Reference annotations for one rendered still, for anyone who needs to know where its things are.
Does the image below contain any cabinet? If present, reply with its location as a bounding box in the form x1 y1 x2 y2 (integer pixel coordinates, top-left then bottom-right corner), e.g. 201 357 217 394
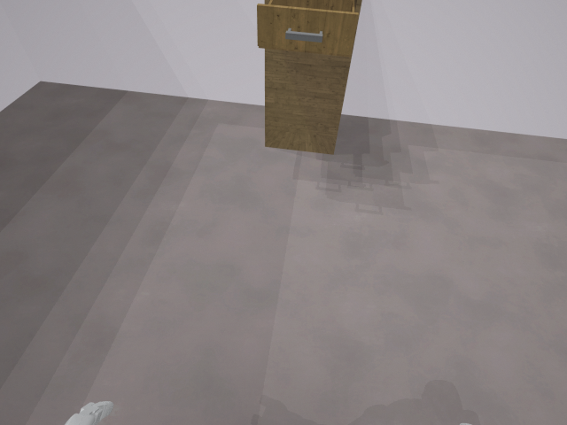
265 0 362 155

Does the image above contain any handle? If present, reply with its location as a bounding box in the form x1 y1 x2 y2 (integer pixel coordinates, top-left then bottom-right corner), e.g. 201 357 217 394
285 28 322 43

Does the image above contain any drawer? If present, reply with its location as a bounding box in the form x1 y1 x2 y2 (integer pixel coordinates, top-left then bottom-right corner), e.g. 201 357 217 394
257 0 359 57

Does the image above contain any robot left hand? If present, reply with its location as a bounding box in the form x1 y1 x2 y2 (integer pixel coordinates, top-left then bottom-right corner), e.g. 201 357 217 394
65 401 113 425

